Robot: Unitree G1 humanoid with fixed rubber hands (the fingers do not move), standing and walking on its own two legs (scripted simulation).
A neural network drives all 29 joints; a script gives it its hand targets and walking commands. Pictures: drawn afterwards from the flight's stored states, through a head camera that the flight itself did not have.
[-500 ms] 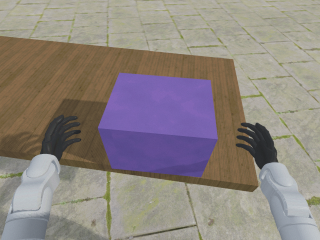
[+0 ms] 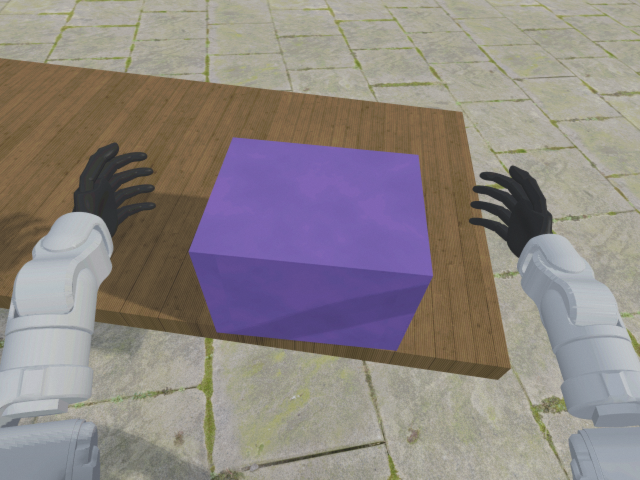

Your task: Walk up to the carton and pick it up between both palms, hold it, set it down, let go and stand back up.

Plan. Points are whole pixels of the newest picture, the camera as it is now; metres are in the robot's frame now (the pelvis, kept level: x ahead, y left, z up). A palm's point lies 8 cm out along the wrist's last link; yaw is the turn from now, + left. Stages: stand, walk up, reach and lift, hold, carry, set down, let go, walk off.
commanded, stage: reach and lift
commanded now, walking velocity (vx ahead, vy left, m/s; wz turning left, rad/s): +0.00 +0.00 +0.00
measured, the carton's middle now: (315, 245) +0.43 +0.02 +0.01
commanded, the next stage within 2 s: none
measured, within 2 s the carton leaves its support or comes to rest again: neither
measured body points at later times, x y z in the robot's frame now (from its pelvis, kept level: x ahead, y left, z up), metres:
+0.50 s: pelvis -0.01 +0.00 +0.00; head +0.02 +0.01 +0.45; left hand +0.43 +0.26 +0.19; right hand +0.46 -0.23 +0.18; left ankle -0.03 +0.13 -0.75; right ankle +0.01 -0.14 -0.75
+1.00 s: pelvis -0.01 -0.01 -0.01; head +0.05 +0.00 +0.43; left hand +0.43 +0.26 +0.09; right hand +0.45 -0.20 +0.08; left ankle -0.03 +0.13 -0.75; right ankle +0.01 -0.14 -0.75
